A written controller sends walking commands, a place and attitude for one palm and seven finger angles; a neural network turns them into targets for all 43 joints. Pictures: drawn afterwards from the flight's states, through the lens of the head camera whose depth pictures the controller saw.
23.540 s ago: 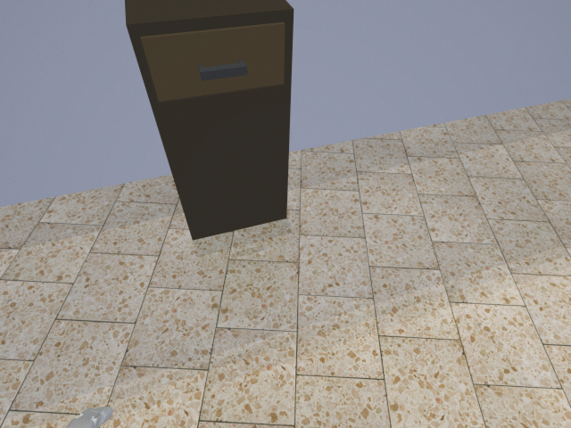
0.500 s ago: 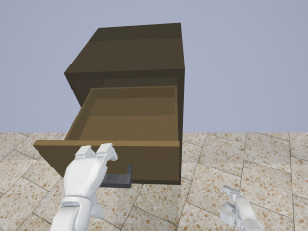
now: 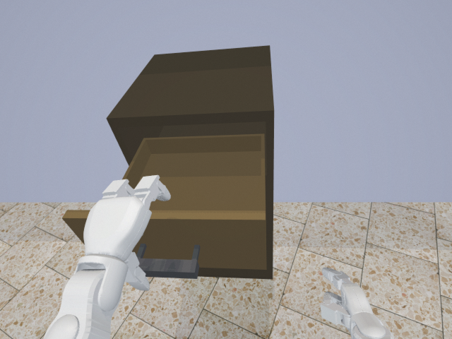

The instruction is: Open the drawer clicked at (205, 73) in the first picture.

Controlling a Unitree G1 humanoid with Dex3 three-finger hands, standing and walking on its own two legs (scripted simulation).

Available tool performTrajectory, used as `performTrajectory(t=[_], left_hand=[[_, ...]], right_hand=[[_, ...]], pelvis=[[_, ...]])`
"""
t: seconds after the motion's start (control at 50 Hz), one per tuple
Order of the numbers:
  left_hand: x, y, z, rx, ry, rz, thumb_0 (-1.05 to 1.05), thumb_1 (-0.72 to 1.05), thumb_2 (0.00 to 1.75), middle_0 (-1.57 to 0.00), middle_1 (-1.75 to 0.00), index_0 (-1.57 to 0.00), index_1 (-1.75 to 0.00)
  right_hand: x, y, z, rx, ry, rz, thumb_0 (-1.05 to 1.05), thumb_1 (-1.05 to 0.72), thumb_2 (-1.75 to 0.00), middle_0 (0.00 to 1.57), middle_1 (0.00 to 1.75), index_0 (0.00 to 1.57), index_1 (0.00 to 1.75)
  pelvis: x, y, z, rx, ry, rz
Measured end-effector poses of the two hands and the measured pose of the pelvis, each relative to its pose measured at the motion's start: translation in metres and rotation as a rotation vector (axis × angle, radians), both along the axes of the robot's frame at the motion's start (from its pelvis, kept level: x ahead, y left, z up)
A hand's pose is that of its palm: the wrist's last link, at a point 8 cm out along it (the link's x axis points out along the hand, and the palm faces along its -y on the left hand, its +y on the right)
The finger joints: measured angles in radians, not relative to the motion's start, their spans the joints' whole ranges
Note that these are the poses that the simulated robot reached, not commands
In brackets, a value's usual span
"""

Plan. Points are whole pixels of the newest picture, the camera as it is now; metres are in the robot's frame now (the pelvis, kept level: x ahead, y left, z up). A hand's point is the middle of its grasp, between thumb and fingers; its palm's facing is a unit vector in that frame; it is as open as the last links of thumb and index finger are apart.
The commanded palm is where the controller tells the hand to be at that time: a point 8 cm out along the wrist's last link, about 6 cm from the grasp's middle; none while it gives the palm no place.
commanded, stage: lift the hand off the handle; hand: left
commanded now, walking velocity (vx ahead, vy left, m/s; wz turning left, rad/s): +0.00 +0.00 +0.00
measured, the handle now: (166, 258) +0.26 +0.18 +0.00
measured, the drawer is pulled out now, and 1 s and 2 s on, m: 0.30 0.30 0.30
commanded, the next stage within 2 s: draw the hand back to the body in 0.22 s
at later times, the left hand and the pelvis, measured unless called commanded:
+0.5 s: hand (132, 235) +0.22 +0.19 +0.14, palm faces +0.15 -0.14 -0.98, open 13.8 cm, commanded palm +0.18 +0.19 +0.20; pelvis -0.01 -0.01 +0.00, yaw +0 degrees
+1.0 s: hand (114, 239) +0.21 +0.21 +0.14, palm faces +0.19 -0.61 -0.77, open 13.8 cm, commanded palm +0.16 +0.24 +0.19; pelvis +0.00 +0.00 +0.00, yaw +1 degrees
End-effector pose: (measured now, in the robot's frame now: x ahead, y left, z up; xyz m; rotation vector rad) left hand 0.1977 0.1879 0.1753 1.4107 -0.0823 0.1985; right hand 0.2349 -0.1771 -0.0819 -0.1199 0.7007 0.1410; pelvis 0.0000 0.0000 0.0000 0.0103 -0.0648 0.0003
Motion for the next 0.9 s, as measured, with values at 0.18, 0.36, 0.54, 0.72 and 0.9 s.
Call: performTrajectory(t=[0.18,0.36,0.54,0.72,0.9], left_hand=[[0.004,-0.010,0.018,0.005,0.006,-0.047,0.00,-0.49,0.30,-0.33,-1.20,-0.32,-1.20],[0.000,-0.008,0.012,-0.010,0.034,-0.031,0.00,-0.49,0.30,-0.32,-1.20,-0.32,-1.20],[-0.009,0.009,0.010,0.013,0.041,0.008,0.00,-0.49,0.30,-0.32,-1.20,-0.32,-1.20],[-0.012,0.027,0.008,0.021,0.070,0.029,0.00,-0.49,0.30,-0.32,-1.20,-0.32,-1.20],[-0.021,0.044,0.008,0.022,0.076,0.045,0.00,-0.49,0.30,-0.32,-1.20,-0.32,-1.20]], right_hand=[[0.000,-0.005,0.004,0.018,-0.014,-0.006,0.02,-0.91,-0.90,0.20,0.30,0.20,0.30],[-0.004,-0.008,0.002,0.022,-0.006,0.000,0.02,-0.91,-0.90,0.20,0.30,0.20,0.30],[-0.007,-0.013,-0.002,0.004,0.002,-0.004,0.02,-0.91,-0.90,0.20,0.30,0.20,0.30],[-0.006,-0.015,-0.002,-0.025,-0.006,-0.017,0.02,-0.91,-0.90,0.20,0.30,0.20,0.30],[-0.002,-0.013,-0.001,-0.043,-0.013,-0.029,0.02,-0.91,-0.90,0.20,0.30,0.20,0.30]], pelvis=[[-0.003,-0.001,0.001,0.002,-0.011,-0.006],[-0.005,-0.004,0.001,0.003,-0.008,-0.007],[-0.005,-0.006,0.000,0.000,-0.007,-0.002],[-0.004,-0.004,0.000,-0.002,0.002,0.005],[0.002,0.002,-0.001,-0.005,0.018,0.006]])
